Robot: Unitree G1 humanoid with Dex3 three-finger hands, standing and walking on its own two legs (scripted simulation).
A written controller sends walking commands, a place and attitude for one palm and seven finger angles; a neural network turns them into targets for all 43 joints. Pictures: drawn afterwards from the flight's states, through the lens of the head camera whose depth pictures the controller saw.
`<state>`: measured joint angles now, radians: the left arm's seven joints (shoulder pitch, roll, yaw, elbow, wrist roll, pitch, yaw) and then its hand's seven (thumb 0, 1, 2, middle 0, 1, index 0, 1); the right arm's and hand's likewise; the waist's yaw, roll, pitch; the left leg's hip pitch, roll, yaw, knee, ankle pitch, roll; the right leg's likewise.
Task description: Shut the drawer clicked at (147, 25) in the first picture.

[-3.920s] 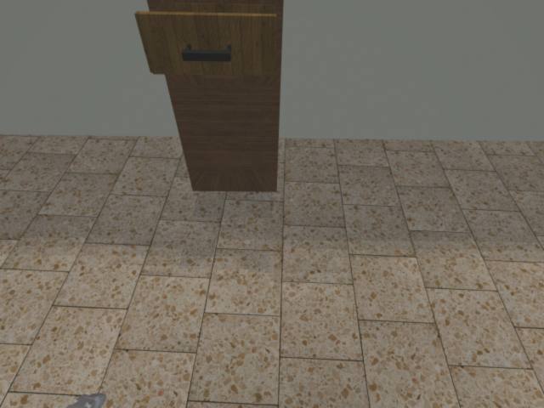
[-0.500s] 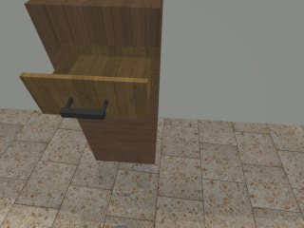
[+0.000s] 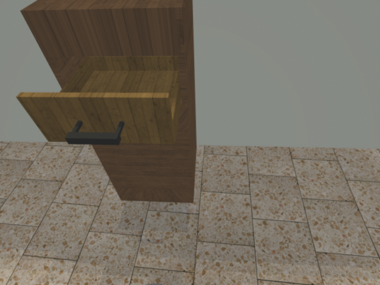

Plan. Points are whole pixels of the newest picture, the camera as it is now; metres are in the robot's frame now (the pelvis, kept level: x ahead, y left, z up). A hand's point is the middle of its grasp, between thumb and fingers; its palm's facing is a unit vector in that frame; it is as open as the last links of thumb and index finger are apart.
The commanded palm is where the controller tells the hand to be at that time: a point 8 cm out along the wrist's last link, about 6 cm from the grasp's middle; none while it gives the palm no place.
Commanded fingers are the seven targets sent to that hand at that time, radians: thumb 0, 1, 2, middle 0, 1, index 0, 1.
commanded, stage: come to a stop and stand still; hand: left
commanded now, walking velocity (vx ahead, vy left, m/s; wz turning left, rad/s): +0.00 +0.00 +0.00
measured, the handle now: (96, 131) +0.46 +0.28 +0.06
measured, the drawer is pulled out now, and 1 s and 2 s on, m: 0.20 0.20 0.20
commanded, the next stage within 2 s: look again from close up in 0.90 s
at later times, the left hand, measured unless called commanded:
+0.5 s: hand out of the picture -0.05 +0.17 -0.17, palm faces +0.06 -0.98 -0.18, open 7.4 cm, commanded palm none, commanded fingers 0.00 0.90 0.90 -0.20 -0.30 -0.20 -0.30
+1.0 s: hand out of the picture -0.05 +0.17 -0.17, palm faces +0.04 -0.99 -0.16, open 7.4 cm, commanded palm none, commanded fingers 0.00 0.90 0.90 -0.20 -0.30 -0.20 -0.30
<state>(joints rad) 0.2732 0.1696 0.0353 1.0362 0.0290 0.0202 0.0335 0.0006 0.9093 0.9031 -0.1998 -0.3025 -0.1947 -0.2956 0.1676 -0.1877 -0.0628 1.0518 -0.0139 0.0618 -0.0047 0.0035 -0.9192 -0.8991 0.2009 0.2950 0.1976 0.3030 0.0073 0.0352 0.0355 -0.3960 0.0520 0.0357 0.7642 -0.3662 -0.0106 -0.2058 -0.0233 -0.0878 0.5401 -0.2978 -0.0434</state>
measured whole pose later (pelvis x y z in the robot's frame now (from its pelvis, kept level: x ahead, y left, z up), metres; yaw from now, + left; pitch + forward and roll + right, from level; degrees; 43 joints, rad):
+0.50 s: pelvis -0.03 +0.00 +0.01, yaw +0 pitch -2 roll +0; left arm 0.30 0.14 0.02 1.14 0.01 0.01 0.03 0.00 0.91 0.90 -0.20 -0.30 -0.20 -0.30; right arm 0.32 -0.11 0.00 1.16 -0.02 0.02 -0.02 0.01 -0.91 -0.90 0.20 0.29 0.20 0.30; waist 0.00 0.00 0.02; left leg -0.16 0.05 0.06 0.40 -0.20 -0.02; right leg -0.20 0.00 -0.10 0.39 -0.17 -0.04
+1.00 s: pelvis -0.02 +0.01 +0.01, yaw -1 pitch -1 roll +0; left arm 0.32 0.12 0.01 1.15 0.01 -0.01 0.04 0.00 0.91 0.90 -0.20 -0.30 -0.20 -0.30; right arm 0.32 -0.10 0.00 1.15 -0.01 -0.01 -0.03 0.01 -0.91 -0.90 0.20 0.29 0.20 0.30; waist 0.00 -0.01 0.02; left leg -0.16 0.03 0.08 0.39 -0.22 0.00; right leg -0.21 -0.02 -0.08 0.41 -0.18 -0.02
